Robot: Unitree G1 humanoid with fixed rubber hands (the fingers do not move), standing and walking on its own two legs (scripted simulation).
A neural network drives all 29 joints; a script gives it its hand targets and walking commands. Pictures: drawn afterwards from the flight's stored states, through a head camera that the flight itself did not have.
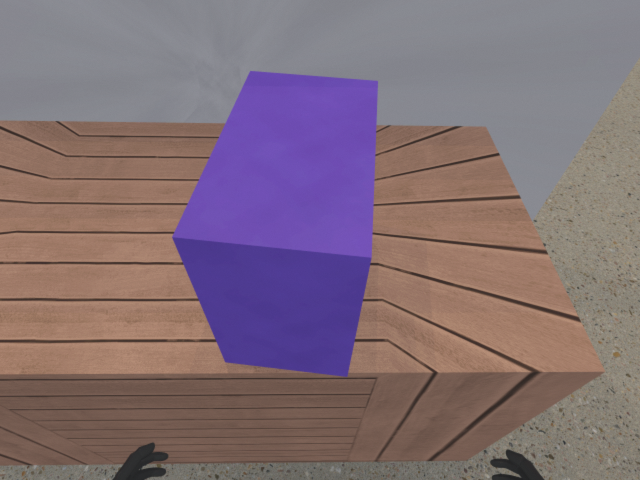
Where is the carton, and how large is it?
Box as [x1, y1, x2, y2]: [172, 71, 377, 376]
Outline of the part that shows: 250,71 172,237 225,361 346,376 371,257 377,81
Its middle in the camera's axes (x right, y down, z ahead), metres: -0.03 -0.02 +0.56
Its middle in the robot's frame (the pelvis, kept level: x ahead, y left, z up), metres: +0.43 +0.05 +0.05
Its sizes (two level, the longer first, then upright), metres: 0.314 0.183 0.291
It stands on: a pedestal, 0.68 m high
